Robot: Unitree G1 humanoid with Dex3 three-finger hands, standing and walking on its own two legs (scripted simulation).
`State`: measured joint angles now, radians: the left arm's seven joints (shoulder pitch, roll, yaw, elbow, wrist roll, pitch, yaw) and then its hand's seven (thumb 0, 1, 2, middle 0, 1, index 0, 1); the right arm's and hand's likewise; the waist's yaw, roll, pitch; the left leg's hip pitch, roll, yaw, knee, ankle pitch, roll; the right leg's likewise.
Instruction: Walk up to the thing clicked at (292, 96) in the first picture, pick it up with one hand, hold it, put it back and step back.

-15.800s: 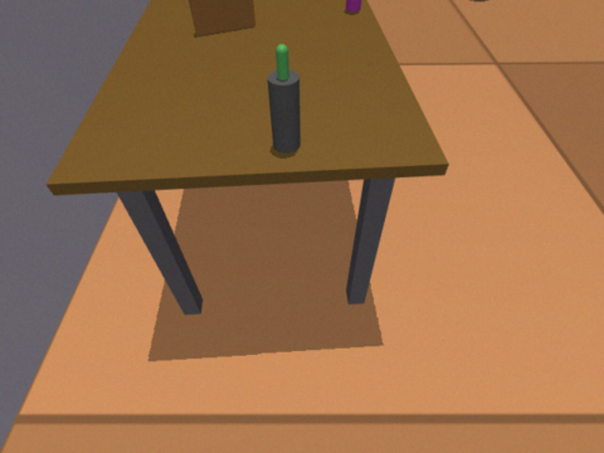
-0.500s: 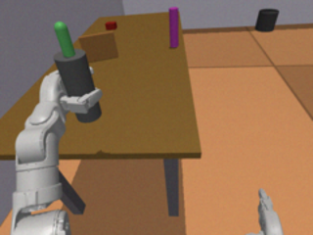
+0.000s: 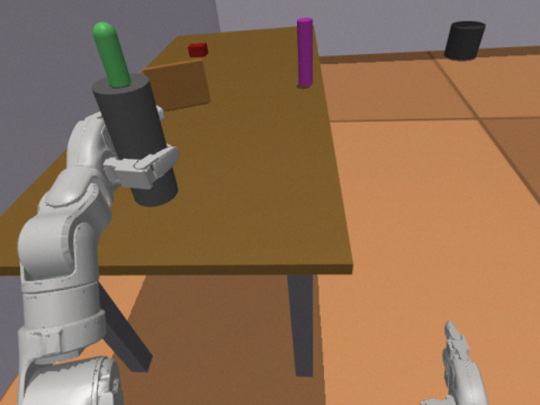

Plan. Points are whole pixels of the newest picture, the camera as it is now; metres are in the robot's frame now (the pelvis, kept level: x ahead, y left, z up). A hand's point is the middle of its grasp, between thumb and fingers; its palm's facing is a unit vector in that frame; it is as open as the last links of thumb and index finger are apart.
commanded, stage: hold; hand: left
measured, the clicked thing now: (133, 123) +0.34 +0.17 +0.31
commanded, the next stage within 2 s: none
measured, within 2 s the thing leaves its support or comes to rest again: neither
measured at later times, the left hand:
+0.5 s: hand (145, 159) +0.32 +0.16 +0.27, palm faces +0.11 -0.99 -0.02, open 8.7 cm
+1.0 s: hand (145, 158) +0.32 +0.16 +0.27, palm faces +0.10 -0.99 -0.03, open 8.7 cm
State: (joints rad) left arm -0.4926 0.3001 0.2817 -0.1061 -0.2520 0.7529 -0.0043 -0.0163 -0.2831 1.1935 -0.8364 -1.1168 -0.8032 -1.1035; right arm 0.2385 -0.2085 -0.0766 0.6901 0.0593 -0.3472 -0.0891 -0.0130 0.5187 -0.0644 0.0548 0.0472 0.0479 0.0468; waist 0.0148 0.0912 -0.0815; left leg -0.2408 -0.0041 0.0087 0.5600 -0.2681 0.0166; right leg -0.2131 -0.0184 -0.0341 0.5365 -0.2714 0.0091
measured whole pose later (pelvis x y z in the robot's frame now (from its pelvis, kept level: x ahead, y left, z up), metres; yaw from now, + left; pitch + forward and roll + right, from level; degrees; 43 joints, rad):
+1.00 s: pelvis -0.01 +0.00 +0.00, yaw +0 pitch -3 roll +0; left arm -0.46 0.29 0.28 -0.19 -0.27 0.81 -0.01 -0.02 -0.28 1.19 -0.84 -1.12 -0.80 -1.10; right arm 0.22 -0.22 -0.08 0.73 0.06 -0.38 -0.10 -0.01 0.52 -0.07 0.05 0.05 0.05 0.05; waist 0.02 0.10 -0.09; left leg -0.26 -0.01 0.01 0.58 -0.26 0.01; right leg -0.23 -0.02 -0.04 0.56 -0.27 0.01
